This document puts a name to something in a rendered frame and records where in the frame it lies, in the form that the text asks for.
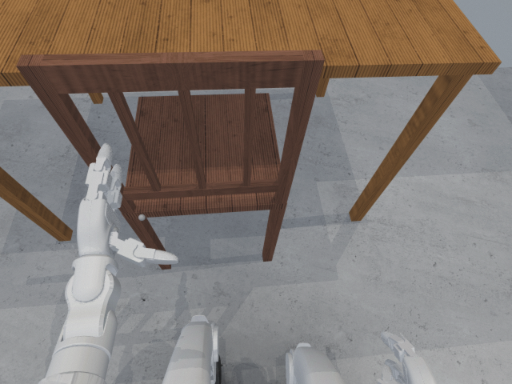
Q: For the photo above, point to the table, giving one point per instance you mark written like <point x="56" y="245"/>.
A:
<point x="358" y="39"/>

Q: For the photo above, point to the chair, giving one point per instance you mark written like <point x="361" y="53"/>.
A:
<point x="190" y="154"/>

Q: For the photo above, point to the robot left thigh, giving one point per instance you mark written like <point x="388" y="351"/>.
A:
<point x="195" y="352"/>

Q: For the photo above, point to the right robot hand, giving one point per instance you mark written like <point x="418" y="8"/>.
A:
<point x="414" y="369"/>

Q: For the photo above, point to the robot thigh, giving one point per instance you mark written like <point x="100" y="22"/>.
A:
<point x="195" y="352"/>
<point x="308" y="365"/>

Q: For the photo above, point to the robot left forearm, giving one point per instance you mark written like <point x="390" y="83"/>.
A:
<point x="85" y="344"/>

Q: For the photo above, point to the left robot hand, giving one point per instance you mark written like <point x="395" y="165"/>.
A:
<point x="97" y="217"/>

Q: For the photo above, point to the robot right thigh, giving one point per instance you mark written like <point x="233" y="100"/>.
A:
<point x="308" y="365"/>

